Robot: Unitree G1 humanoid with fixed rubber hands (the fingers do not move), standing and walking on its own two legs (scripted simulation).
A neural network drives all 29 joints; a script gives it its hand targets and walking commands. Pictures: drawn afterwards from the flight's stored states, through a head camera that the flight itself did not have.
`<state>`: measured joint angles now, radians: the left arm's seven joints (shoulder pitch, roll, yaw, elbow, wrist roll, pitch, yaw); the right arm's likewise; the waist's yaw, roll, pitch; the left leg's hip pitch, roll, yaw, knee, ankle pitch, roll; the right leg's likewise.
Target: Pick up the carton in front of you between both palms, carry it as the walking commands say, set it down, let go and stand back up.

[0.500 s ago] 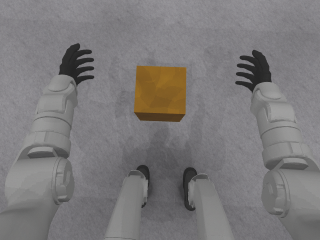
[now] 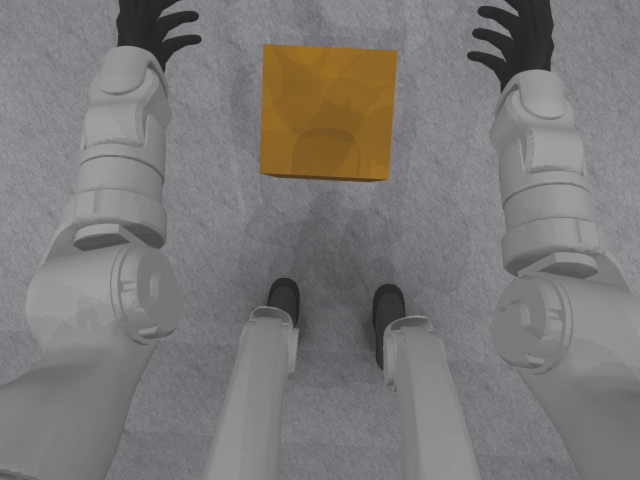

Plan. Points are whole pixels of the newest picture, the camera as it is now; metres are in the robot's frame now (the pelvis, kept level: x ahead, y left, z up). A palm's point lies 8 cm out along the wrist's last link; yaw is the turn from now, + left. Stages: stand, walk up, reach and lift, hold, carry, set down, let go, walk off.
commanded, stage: reach and lift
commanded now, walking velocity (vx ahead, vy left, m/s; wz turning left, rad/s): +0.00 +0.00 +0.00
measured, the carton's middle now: (326, 125) +0.52 +0.04 -0.51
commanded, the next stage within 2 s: none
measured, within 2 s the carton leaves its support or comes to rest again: leaves its support in 1.60 s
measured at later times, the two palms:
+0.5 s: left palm (210, 112) +0.51 +0.23 -0.38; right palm (447, 120) +0.52 -0.15 -0.38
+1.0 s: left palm (231, 114) +0.52 +0.21 -0.44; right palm (431, 119) +0.53 -0.14 -0.44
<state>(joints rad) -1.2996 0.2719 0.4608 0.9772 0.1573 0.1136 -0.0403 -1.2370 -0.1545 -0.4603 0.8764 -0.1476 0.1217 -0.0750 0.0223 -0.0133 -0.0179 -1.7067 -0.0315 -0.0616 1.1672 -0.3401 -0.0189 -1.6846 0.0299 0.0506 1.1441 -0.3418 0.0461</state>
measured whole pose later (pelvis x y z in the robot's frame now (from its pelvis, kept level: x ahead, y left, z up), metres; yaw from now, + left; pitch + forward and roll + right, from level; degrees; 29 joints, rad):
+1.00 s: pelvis -0.05 -0.01 -0.27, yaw +0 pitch +35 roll -1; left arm -1.66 0.45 0.11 1.21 -0.17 0.09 0.06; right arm -1.64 -0.34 -0.12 1.15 0.18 0.10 -0.12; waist 0.03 -0.02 0.48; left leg -2.22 -0.02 -0.04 2.24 -0.63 -0.03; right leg -2.20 0.06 0.04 2.23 -0.65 0.06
